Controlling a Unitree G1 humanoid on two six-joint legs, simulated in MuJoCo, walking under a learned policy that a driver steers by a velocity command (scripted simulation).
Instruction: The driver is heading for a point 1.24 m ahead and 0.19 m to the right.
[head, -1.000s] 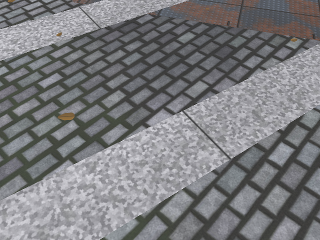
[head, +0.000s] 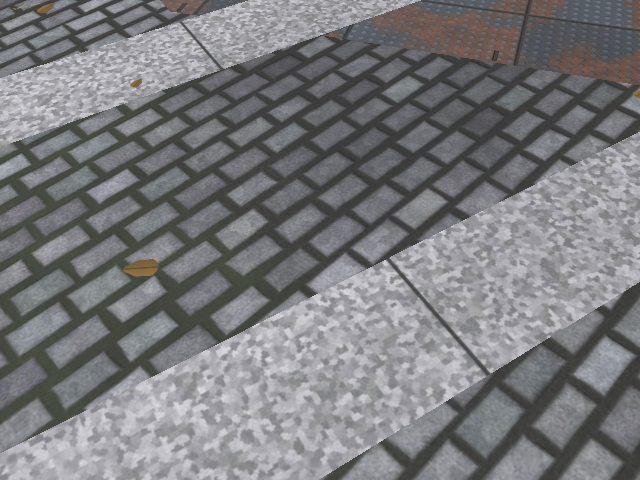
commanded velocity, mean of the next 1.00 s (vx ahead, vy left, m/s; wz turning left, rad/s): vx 0.49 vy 0.00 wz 0.00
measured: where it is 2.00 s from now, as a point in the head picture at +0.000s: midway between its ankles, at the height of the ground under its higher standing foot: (374, 236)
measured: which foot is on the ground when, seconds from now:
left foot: up 0.00-0.14, down 0.16-0.70, up 0.72-1.00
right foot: down 0.00-0.18, up 0.20-0.68, down 0.70-1.00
